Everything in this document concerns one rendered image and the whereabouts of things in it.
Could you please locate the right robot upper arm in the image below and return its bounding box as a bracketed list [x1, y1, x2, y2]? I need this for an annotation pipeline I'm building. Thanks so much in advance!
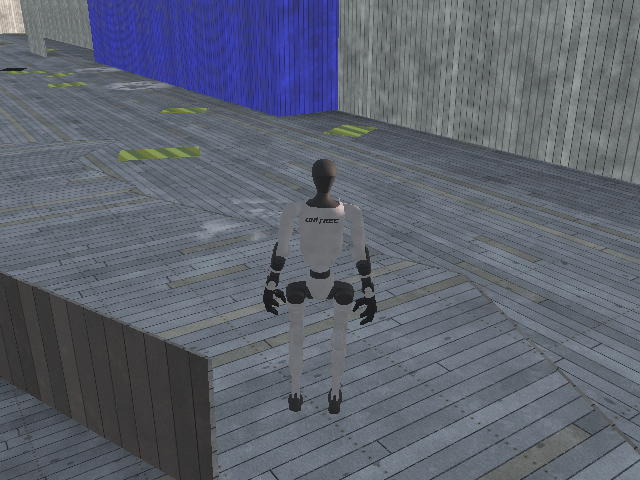
[344, 203, 367, 261]

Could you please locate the robot left shin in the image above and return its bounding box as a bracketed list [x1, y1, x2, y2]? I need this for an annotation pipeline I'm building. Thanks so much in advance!
[289, 328, 303, 399]

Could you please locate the left robot forearm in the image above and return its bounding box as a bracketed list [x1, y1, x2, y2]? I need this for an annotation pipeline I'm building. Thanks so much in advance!
[265, 242, 286, 291]

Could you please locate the robot left hand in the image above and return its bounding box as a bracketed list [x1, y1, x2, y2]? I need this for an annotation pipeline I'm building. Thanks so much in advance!
[263, 287, 286, 315]

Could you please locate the robot right foot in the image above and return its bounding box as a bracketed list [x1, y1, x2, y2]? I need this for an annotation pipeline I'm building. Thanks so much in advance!
[328, 388, 342, 414]

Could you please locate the robot right hand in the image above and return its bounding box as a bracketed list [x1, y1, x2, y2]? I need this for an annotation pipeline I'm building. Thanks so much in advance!
[353, 295, 377, 325]

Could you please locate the left robot upper arm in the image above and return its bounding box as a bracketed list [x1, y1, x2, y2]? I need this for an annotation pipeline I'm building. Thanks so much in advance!
[276, 201, 302, 257]

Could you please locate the right robot forearm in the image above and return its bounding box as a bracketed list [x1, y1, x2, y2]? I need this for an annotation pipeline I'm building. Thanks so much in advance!
[356, 246, 375, 298]

